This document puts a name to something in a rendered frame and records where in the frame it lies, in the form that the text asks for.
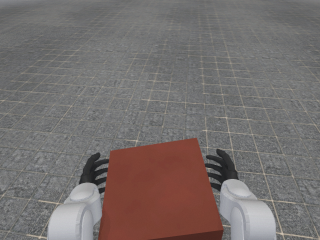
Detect carton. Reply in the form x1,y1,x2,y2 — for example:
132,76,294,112
98,137,224,240

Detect left robot forearm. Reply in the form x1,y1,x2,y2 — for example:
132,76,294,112
47,182,102,240

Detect right robot forearm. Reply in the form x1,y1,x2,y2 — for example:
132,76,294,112
219,179,277,240

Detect left robot hand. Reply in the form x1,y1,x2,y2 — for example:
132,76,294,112
79,152,109,194

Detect right robot hand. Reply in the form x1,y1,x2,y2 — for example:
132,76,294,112
205,149,239,192

